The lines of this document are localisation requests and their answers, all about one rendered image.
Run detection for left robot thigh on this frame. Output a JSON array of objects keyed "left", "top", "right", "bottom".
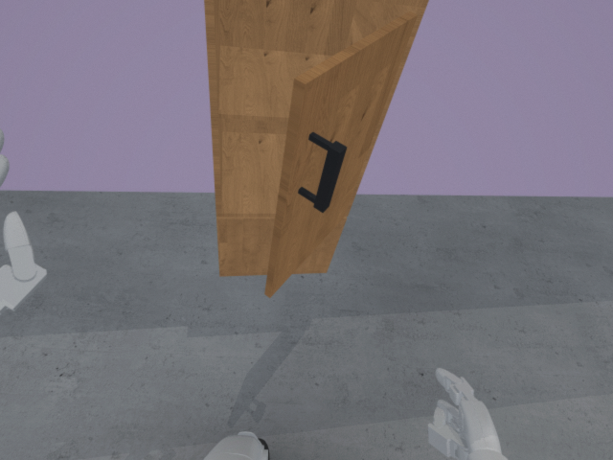
[{"left": 204, "top": 435, "right": 268, "bottom": 460}]

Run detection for robot left shin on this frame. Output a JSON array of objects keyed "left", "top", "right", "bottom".
[{"left": 238, "top": 431, "right": 261, "bottom": 443}]

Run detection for robot left hand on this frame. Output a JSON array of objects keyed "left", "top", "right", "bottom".
[{"left": 0, "top": 128, "right": 47, "bottom": 315}]

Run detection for handle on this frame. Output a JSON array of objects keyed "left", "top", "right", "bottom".
[{"left": 298, "top": 132, "right": 347, "bottom": 213}]

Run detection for cupboard door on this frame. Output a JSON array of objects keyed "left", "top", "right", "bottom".
[{"left": 264, "top": 11, "right": 418, "bottom": 298}]

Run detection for robot right hand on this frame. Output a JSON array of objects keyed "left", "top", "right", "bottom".
[{"left": 428, "top": 368, "right": 502, "bottom": 460}]

